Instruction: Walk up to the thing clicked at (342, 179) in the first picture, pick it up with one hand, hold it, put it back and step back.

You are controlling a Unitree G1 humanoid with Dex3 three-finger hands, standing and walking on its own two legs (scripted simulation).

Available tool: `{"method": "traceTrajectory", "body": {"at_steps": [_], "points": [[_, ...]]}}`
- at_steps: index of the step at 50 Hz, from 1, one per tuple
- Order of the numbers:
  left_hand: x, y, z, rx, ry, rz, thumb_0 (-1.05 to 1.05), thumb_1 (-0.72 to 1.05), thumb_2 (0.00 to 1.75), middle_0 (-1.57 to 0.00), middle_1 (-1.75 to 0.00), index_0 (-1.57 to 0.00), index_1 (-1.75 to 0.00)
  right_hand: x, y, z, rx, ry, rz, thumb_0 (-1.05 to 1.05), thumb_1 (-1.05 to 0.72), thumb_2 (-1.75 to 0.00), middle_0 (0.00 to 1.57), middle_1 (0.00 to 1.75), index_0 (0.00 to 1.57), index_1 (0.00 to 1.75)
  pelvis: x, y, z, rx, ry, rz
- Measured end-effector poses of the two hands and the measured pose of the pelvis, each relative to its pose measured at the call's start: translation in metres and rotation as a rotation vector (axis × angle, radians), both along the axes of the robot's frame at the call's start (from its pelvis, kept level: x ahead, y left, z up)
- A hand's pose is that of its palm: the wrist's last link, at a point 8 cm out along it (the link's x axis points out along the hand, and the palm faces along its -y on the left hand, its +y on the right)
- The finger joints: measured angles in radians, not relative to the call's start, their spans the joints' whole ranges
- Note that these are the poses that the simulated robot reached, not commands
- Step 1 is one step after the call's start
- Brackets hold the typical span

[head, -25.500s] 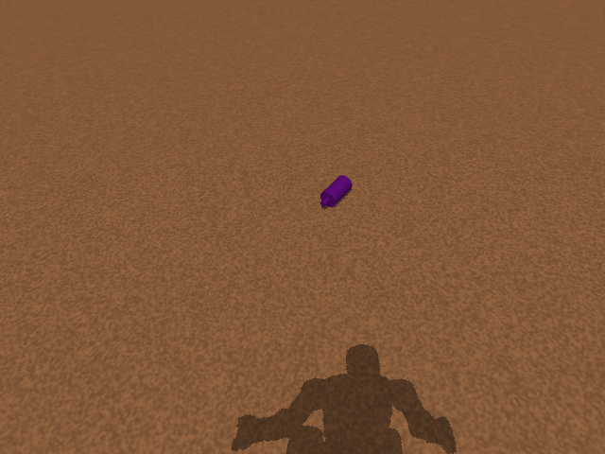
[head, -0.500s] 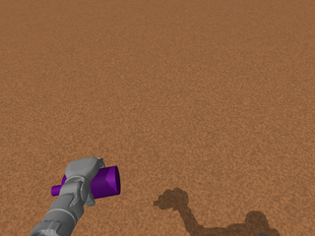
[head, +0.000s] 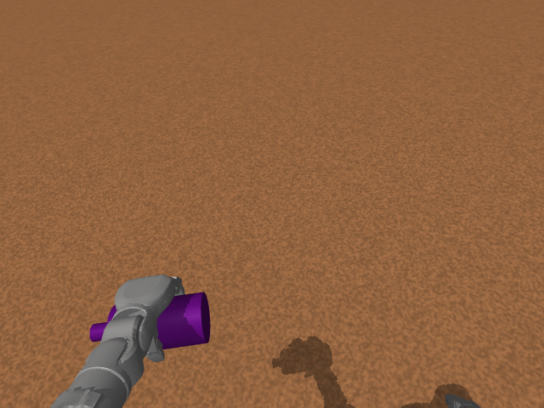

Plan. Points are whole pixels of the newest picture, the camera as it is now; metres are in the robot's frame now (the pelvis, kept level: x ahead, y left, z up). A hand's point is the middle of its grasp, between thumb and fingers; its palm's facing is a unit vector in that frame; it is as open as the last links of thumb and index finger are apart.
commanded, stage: hold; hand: left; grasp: from above
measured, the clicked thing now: (150, 324) +0.30 +0.24 -0.08
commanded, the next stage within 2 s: crouch in 1.02 s
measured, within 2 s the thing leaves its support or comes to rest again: neither
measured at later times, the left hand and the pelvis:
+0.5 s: hand (149, 325) +0.28 +0.23 -0.04, palm faces -0.45 -0.08 -0.89, open 11.1 cm; pelvis -0.01 +0.00 +0.00, yaw +0 degrees
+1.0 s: hand (151, 321) +0.29 +0.22 -0.04, palm faces -0.44 -0.08 -0.89, open 11.1 cm; pelvis -0.01 -0.01 +0.01, yaw +0 degrees
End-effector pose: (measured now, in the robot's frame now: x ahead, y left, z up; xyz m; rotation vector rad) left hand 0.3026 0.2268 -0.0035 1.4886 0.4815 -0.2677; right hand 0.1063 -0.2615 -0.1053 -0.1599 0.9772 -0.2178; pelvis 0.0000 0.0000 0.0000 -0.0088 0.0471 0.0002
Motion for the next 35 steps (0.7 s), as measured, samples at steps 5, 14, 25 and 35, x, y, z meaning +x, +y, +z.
{"method": "traceTrajectory", "body": {"at_steps": [5, 14, 25, 35], "points": [[-0.007, -0.001, 0.002, -0.009, 0.009, -0.010, -0.01, -0.15, 0.53, -0.66, -0.50, -0.69, -0.49, 0.001, 0.003, 0.001, 0.005, -0.012, 0.009, 0.01, -0.90, -0.89, 0.20, 0.30, 0.20, 0.30, -0.004, 0.000, 0.001, 0.001, -0.011, -0.001], [-0.014, -0.001, 0.008, -0.004, -0.005, -0.018, -0.01, -0.16, 0.55, -0.66, -0.52, -0.68, -0.51, 0.005, 0.008, 0.003, 0.011, -0.034, 0.026, 0.01, -0.90, -0.89, 0.20, 0.30, 0.20, 0.30, -0.009, 0.000, 0.002, 0.003, -0.026, 0.000], [-0.014, 0.001, 0.019, -0.003, -0.007, -0.009, -0.01, -0.16, 0.57, -0.64, -0.56, -0.67, -0.54, 0.012, 0.009, 0.005, 0.020, -0.058, 0.036, 0.01, -0.90, -0.89, 0.20, 0.30, 0.20, 0.30, -0.010, -0.001, 0.003, 0.004, -0.038, 0.000], [-0.020, -0.004, 0.014, -0.016, 0.020, -0.027, -0.01, -0.16, 0.57, -0.63, -0.57, -0.65, -0.56, 0.019, 0.009, 0.007, 0.022, -0.066, 0.045, 0.01, -0.90, -0.89, 0.20, 0.30, 0.20, 0.30, -0.010, -0.004, 0.005, 0.007, -0.039, 0.001]]}}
